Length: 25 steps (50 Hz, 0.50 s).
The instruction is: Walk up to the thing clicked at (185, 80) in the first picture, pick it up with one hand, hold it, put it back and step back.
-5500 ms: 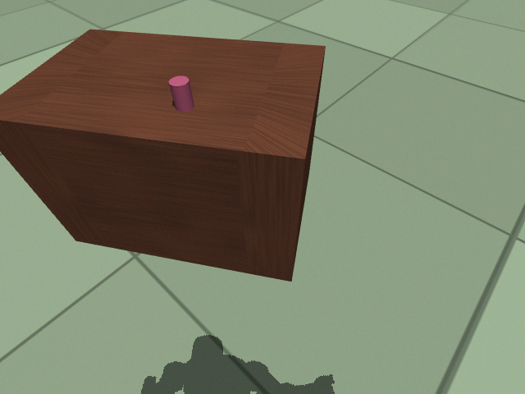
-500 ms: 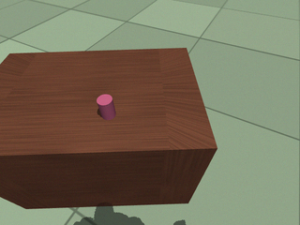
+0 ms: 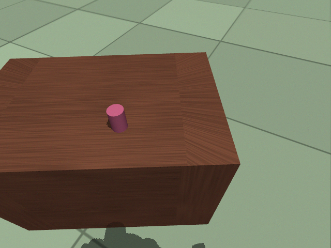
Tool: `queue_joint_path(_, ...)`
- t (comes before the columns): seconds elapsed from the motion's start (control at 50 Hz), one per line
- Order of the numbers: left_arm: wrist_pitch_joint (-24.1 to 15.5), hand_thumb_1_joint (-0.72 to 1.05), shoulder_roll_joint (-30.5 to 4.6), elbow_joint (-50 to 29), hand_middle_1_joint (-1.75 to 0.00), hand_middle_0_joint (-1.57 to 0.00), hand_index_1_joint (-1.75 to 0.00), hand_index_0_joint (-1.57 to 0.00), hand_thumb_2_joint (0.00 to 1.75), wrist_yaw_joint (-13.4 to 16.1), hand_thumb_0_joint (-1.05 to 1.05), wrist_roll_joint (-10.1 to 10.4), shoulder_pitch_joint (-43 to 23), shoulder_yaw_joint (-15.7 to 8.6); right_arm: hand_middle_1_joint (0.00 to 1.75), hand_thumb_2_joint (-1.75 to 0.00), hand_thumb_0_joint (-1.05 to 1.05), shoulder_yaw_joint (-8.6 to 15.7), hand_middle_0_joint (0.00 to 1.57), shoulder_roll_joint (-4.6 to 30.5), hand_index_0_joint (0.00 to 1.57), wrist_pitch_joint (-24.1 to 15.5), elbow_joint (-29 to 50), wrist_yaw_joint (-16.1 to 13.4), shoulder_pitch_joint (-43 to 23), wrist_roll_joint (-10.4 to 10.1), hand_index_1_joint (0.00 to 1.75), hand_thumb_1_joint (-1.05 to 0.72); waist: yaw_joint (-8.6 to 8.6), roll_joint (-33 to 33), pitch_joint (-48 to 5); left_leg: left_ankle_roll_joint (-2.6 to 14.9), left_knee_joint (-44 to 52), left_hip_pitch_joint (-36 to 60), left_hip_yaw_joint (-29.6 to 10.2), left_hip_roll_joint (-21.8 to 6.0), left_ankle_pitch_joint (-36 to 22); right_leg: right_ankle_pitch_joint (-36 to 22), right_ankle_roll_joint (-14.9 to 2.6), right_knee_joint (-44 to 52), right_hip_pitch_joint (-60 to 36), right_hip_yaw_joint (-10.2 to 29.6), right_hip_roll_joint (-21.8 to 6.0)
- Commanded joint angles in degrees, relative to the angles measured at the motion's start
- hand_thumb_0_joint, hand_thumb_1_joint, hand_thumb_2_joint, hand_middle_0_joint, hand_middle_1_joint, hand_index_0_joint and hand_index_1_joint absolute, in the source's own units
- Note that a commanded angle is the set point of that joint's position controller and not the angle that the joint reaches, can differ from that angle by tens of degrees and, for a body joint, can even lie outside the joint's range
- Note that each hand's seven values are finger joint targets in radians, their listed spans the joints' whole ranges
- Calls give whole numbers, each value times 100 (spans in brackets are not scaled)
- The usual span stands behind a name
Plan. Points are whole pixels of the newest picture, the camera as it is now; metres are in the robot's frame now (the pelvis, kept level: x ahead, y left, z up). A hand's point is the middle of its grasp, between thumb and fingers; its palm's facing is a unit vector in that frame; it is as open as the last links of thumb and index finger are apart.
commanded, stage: stand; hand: left
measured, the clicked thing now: (117, 118) +0.52 +0.18 -0.04
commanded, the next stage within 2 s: rise first in 0.82 s
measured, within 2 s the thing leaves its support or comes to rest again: neither
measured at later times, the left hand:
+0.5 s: hand out of the picture +0.07 +0.25 -0.16, palm faces -0.03 -0.94 -0.35, open 7.4 cm
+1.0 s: hand out of the picture +0.10 +0.25 -0.15, palm faces +0.02 -0.94 -0.33, open 7.8 cm
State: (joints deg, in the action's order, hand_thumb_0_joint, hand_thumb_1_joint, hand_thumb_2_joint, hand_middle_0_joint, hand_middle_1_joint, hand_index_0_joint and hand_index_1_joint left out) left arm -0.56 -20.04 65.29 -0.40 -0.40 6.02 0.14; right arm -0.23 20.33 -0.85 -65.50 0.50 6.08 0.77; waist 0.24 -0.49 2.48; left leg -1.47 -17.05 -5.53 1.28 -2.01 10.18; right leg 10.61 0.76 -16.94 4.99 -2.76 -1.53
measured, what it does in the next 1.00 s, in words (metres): stands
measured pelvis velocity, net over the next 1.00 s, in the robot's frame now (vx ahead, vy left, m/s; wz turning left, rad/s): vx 0.00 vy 0.00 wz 0.00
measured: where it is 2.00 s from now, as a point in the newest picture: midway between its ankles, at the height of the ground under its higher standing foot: outside the picture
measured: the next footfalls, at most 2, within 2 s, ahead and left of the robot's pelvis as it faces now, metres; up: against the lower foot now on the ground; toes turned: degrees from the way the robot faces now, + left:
none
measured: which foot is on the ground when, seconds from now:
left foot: down 0.00-1.00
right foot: down 0.00-1.00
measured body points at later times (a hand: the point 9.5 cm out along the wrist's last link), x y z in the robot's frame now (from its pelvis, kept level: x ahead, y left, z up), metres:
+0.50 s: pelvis +0.00 +0.00 +0.00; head +0.01 +0.00 +0.45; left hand +0.08 +0.30 -0.13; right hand +0.08 -0.30 -0.13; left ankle -0.01 +0.13 -0.75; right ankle -0.02 -0.12 -0.75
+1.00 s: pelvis +0.00 +0.00 +0.00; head +0.02 +0.00 +0.45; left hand +0.09 +0.30 -0.13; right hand +0.09 -0.29 -0.13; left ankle -0.01 +0.13 -0.75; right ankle -0.02 -0.12 -0.75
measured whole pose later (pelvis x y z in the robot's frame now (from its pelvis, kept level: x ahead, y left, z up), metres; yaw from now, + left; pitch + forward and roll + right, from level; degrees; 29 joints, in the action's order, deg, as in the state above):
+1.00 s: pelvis +0.00 +0.00 +0.00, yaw +0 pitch -1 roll +0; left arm -1.6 -19.3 58.7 1.0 3.0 6.8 -0.1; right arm 0.0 19.6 -2.9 -58.8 -1.1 6.5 -2.9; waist 0.4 -0.4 3.8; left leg -1.2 -20.4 -8.1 1.6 -1.9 11.6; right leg 12.1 0.8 -20.5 7.8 -2.4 -1.8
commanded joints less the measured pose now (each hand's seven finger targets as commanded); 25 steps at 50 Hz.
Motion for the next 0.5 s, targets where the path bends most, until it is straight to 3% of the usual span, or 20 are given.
queue_joint_path(0.0, -141, 90, -1243, -333, -30, -20, -30, -20, 90, 100, 0, -8, -175, -253, 30, -90, 0, 212, 20, 1198, 20, -105, 329, -95, -251, -25, 30, -90, -40, 22, -513, 226, 155, 163, -499, -651, -1249, -1187, -166, 189, -132, 549, -718)
queue_joint_path(0.34, -136, 90, -1232, -344, -30, -20, -30, -20, 90, 108, 0, -4, -166, -260, 30, -90, 0, 219, 20, 1183, 20, -85, 363, -97, -215, -13, 30, -90, -28, 56, -407, 199, 204, 75, -481, -621, -1060, -975, -148, 240, -104, 527, -707)
queue_joint_path(0.48, -148, 90, -1235, -359, -30, -20, -30, -20, 90, 109, 0, -27, -135, -255, 30, -90, 0, 224, 20, 1198, 20, -96, 387, -100, -251, -27, 30, -90, -28, 69, -504, 231, 132, 224, -486, -648, -1242, -1211, -157, 208, -104, 524, -715)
